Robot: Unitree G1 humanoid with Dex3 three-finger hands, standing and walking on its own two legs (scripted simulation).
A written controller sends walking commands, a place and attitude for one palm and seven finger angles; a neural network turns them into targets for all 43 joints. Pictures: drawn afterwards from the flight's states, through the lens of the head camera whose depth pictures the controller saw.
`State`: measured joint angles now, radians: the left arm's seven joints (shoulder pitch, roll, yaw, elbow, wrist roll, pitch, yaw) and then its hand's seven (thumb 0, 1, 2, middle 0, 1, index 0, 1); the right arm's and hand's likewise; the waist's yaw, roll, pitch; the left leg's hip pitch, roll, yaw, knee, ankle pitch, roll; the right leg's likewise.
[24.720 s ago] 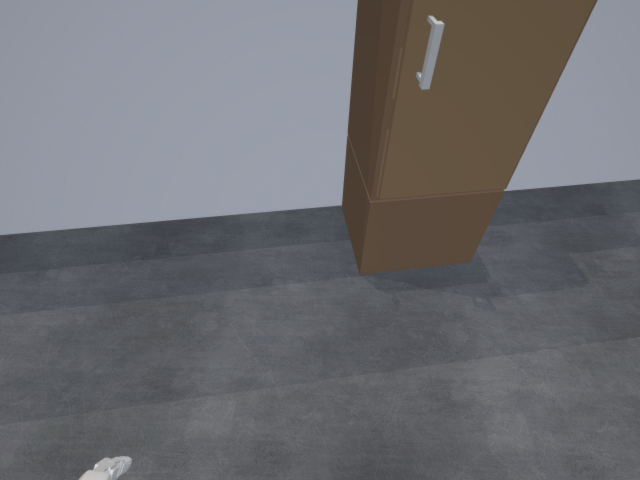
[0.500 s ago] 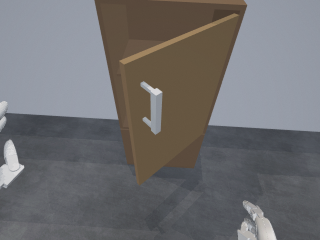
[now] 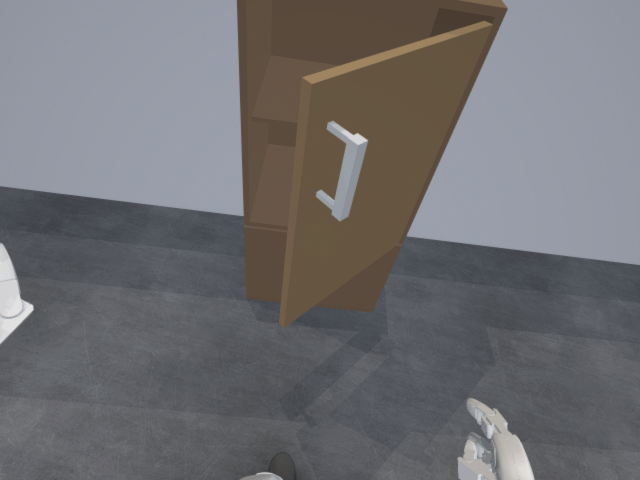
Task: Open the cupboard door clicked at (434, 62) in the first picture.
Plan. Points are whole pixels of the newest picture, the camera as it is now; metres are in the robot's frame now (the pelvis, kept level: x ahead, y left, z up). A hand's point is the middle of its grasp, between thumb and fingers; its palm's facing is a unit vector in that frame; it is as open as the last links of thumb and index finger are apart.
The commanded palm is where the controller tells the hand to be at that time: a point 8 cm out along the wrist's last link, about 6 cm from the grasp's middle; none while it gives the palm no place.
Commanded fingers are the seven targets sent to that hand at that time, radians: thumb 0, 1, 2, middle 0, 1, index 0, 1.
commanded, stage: step back with the hand held close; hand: left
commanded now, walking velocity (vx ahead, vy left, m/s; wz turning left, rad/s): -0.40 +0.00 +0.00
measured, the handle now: (338, 173) +0.50 +0.03 +0.12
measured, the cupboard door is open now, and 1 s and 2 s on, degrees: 46 46 46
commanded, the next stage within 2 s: stop stepping back and stand still in 0.12 s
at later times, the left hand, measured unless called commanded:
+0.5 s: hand out of the picture +0.03 +0.31 +0.19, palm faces +0.22 -0.84 -0.50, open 7.5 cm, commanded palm -0.02 +0.37 +0.18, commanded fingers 0.00 0.90 0.90 -0.20 -0.30 -0.20 -0.30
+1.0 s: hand out of the picture -0.11 +0.42 +0.20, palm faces +0.33 -0.81 -0.48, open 7.5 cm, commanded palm -0.16 +0.46 +0.18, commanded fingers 0.00 0.90 0.90 -0.20 -0.30 -0.20 -0.30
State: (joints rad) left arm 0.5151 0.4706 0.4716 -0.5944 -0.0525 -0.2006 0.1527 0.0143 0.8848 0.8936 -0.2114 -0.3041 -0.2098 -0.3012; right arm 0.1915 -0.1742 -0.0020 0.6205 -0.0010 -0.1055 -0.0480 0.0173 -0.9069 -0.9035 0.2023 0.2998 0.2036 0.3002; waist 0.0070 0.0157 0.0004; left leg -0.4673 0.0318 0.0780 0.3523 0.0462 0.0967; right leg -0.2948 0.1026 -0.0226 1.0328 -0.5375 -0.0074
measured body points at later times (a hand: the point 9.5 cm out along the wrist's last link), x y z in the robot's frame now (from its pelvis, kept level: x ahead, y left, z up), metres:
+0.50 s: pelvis -0.19 +0.09 -0.01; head -0.19 +0.15 +0.44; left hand +0.01 +0.35 +0.22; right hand -0.07 -0.16 -0.06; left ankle -0.03 +0.11 -0.69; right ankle -0.18 +0.00 -0.72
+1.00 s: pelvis -0.32 +0.18 +0.02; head -0.34 +0.21 +0.47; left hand -0.14 +0.46 +0.23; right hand -0.21 -0.05 -0.07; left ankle -0.26 +0.26 -0.73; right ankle -0.42 +0.11 -0.69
